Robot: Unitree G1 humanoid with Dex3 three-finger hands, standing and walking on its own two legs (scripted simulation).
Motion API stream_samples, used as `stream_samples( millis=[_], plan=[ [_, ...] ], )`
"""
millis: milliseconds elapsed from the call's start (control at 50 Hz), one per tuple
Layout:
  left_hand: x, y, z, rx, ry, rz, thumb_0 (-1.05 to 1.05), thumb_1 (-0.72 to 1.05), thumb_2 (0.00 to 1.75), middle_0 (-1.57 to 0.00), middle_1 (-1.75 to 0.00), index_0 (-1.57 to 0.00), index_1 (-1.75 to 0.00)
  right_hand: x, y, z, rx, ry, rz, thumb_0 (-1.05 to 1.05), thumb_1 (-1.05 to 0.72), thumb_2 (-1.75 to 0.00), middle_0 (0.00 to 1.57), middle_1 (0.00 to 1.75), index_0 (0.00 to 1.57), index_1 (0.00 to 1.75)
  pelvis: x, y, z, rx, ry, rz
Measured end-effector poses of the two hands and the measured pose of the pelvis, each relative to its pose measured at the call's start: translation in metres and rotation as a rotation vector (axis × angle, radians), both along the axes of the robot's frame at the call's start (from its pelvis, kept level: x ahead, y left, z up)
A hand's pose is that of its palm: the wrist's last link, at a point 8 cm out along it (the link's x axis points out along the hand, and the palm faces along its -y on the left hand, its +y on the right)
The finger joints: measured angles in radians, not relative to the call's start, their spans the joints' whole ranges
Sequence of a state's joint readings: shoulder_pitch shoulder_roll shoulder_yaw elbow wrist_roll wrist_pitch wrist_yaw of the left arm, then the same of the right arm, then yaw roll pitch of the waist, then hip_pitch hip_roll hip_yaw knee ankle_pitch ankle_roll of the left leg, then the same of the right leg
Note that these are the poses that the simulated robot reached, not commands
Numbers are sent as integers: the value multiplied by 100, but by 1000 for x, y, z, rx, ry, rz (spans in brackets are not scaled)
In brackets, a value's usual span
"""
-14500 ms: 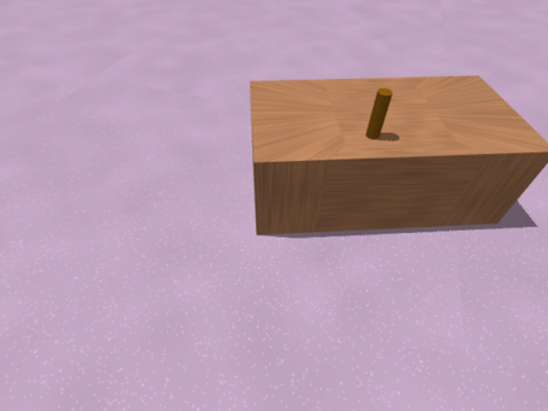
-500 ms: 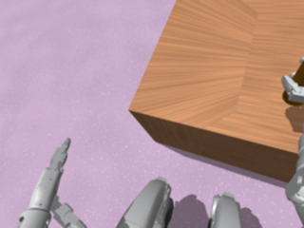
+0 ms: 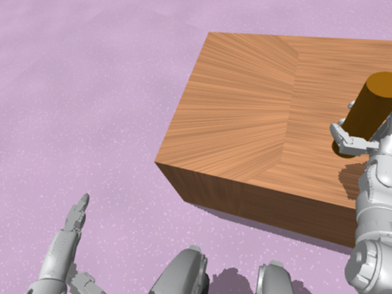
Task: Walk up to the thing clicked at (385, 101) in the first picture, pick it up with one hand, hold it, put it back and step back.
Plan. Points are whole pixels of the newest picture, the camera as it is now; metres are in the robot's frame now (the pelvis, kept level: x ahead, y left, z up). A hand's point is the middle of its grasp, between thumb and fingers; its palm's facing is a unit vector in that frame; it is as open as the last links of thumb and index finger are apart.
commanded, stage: lift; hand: right
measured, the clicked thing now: (362, 121) +0.48 -0.23 +0.03
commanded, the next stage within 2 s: hold in 1.20 s
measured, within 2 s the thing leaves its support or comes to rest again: neither
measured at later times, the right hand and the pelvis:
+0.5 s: hand (371, 147) +0.40 -0.21 +0.08, palm faces +0.25 +0.97 -0.01, open 7.9 cm; pelvis +0.00 +0.00 +0.05, yaw -2 degrees
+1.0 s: hand (369, 147) +0.38 -0.19 +0.12, palm faces +0.24 +0.97 +0.00, open 7.9 cm; pelvis +0.02 +0.00 +0.07, yaw -2 degrees
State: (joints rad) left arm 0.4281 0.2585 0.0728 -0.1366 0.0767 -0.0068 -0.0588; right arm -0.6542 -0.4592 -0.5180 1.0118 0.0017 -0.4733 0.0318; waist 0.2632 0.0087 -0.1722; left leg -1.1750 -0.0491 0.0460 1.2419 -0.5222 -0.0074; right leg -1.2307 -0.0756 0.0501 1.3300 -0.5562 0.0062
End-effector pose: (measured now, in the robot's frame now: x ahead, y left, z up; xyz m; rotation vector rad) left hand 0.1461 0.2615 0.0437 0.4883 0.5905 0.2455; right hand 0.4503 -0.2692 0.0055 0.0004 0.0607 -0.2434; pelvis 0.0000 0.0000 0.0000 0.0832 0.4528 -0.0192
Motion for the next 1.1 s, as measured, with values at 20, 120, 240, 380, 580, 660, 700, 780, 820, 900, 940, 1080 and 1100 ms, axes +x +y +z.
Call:
stream_samples(
  millis=[20, 120, 240, 380, 580, 660, 700, 780, 820, 900, 940, 1080, 1100],
  plan=[
    [1, 0, 1, -7, -3, -2, -1, -55, 7, -6, -5, -5, -6, -4, 0, 4, 0, 0, -2, -1, 15, -107, 83, 116, 85, 116, 1, 0, 2, -2, -7, 0],
    [2, 2, 6, -32, -10, 4, -1, -56, 7, -6, -5, -5, -6, -25, 1, 24, 3, -8, -9, -1, 15, -108, 82, 116, 85, 116, 4, -2, 14, -11, -44, -7],
    [5, 4, 13, -55, -21, 8, -1, -56, 7, -6, -5, -5, -6, -48, 5, 44, 3, -15, -7, -1, 15, -108, 82, 116, 85, 116, 4, -1, 28, -23, -94, -14],
    [4, -2, 3, -110, 12, 16, -1, -55, 6, -5, -5, -5, -6, -73, 10, 60, -4, -28, -4, -1, 15, -108, 82, 117, 85, 117, 3, -3, 39, -38, -135, -17],
    [5, 1, 4, -130, 19, 51, -1, -54, 6, -5, -5, -5, -6, -91, 17, 84, -4, -55, -4, -1, 17, -110, 83, 117, 85, 117, 7, -5, 53, -54, -190, -15],
    [10, -6, 3, -155, 19, 39, -1, -54, 6, -5, -5, -4, -6, -95, 22, 90, -3, -59, 6, -1, 17, -110, 83, 117, 86, 117, 8, -4, 57, -58, -205, -15],
    [12, -10, 2, -171, 24, 36, -1, -54, 5, -5, -5, -4, -6, -98, 24, 93, -5, -61, 11, -1, 17, -110, 83, 117, 86, 117, 9, -4, 58, -60, -209, -15],
    [13, -10, 1, -190, 33, 42, -1, -54, 5, -5, -5, -4, -6, -104, 25, 97, -8, -53, 6, -1, 18, -111, 83, 117, 85, 117, 12, -4, 62, -63, -221, -16],
    [13, -9, 2, -190, 35, 48, -1, -54, 5, -5, -5, -4, -6, -106, 25, 100, -8, -55, -1, -1, 18, -111, 83, 118, 85, 117, 13, -4, 64, -65, -228, -16],
    [17, -5, 6, -185, 32, 51, -1, -55, 6, -5, -5, -4, -6, -106, 27, 107, -5, -66, -7, -1, 18, -111, 83, 118, 85, 117, 16, -2, 67, -69, -238, -16],
    [20, -4, 7, -184, 29, 51, -1, -55, 6, -5, -5, -4, -6, -106, 29, 109, -5, -70, -4, -1, 18, -111, 83, 118, 85, 117, 17, -1, 69, -71, -242, -16],
    [26, -6, 7, -207, 28, 49, -1, -55, 6, -4, -5, -4, -6, -108, 37, 112, -4, -56, 8, -1, 18, -111, 83, 118, 85, 118, 22, 2, 72, -74, -253, -17],
    [26, -6, 7, -210, 30, 50, -1, -55, 6, -4, -5, -4, -6, -108, 37, 113, -2, -57, 7, -1, 18, -111, 83, 118, 85, 118, 23, 2, 73, -75, -255, -18]
  ],
)
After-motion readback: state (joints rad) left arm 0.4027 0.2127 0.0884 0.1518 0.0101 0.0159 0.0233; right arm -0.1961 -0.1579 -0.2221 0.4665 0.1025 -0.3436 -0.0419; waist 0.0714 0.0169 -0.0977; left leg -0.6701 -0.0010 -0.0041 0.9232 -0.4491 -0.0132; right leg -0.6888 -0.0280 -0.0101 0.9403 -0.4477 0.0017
